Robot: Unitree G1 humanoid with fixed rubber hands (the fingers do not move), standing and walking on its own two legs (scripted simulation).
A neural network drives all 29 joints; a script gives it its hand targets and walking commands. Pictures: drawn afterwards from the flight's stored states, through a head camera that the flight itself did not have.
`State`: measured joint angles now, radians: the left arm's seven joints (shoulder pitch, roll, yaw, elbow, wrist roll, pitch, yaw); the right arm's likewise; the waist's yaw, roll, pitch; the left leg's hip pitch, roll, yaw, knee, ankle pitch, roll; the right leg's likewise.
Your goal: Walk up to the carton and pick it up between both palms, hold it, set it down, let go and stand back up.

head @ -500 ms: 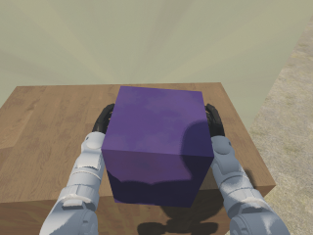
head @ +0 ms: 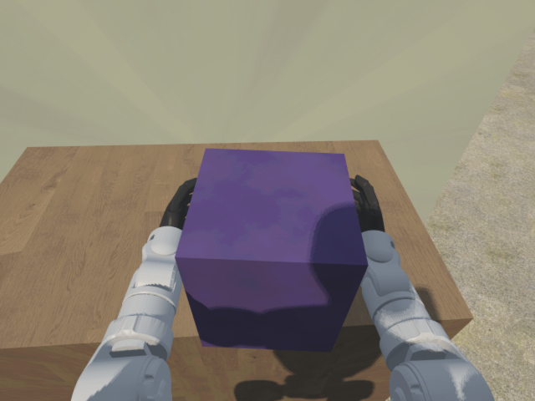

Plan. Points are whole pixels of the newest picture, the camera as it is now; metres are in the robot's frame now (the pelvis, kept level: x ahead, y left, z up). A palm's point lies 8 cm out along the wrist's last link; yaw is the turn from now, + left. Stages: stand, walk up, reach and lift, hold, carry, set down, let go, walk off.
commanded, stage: reach and lift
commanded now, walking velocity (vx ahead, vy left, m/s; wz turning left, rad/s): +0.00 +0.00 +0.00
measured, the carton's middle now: (270, 253) +0.35 +0.05 +0.05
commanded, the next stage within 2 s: none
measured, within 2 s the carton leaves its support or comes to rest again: leaves its support in 0.44 s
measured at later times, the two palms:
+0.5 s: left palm (174, 221) +0.37 +0.20 +0.09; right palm (370, 224) +0.40 -0.10 +0.10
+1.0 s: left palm (173, 198) +0.37 +0.20 +0.14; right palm (383, 210) +0.39 -0.10 +0.14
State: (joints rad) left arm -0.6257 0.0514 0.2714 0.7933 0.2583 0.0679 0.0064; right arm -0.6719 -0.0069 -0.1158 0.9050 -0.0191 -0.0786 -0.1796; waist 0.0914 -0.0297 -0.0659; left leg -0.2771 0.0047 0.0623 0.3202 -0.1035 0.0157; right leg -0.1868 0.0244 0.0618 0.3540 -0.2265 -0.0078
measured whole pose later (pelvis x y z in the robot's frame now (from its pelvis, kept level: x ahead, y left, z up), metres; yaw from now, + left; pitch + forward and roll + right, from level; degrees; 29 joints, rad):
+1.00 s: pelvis -0.01 +0.00 +0.00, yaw +0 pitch +0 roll +0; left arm -0.70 0.04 0.27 0.66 0.19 0.28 0.03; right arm -0.72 -0.03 -0.12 0.85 0.02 0.04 -0.19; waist 0.08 -0.03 -0.07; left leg -0.21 0.00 0.06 0.32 -0.10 0.02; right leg -0.12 0.02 0.06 0.35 -0.23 -0.01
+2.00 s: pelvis -0.02 +0.00 +0.00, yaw +1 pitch -3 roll +0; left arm -0.78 0.03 0.27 0.45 0.25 0.63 0.03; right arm -0.87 -0.08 -0.11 0.80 0.15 0.31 -0.17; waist 0.02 -0.03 -0.07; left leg -0.17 0.00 0.05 0.32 -0.09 0.02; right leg -0.07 0.02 0.05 0.35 -0.22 0.00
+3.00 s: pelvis -0.02 +0.00 +0.00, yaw +1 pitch -4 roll +0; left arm -0.84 0.05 0.27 0.38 0.23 0.74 0.05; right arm -0.96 -0.12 -0.11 0.76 0.24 0.43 -0.19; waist -0.01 -0.03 -0.08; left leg -0.17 0.00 0.05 0.32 -0.09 0.02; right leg -0.07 0.02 0.05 0.35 -0.22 0.00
